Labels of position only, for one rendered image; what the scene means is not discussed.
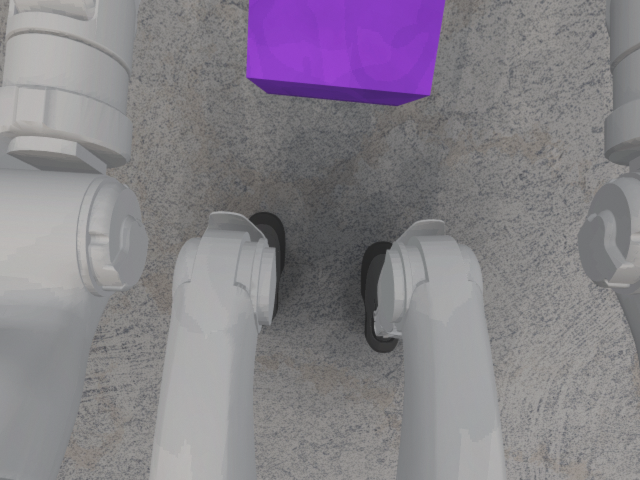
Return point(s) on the carton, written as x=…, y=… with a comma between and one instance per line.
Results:
x=367, y=51

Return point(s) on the right robot upper arm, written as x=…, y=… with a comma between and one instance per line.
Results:
x=609, y=244

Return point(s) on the right robot forearm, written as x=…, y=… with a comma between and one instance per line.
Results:
x=622, y=126

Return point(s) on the left robot upper arm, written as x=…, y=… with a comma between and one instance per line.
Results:
x=68, y=241

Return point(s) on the robot left thigh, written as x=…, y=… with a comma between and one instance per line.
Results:
x=204, y=426

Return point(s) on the robot right shin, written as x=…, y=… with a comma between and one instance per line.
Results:
x=430, y=227

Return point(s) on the left robot forearm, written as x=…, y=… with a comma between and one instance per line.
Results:
x=63, y=98

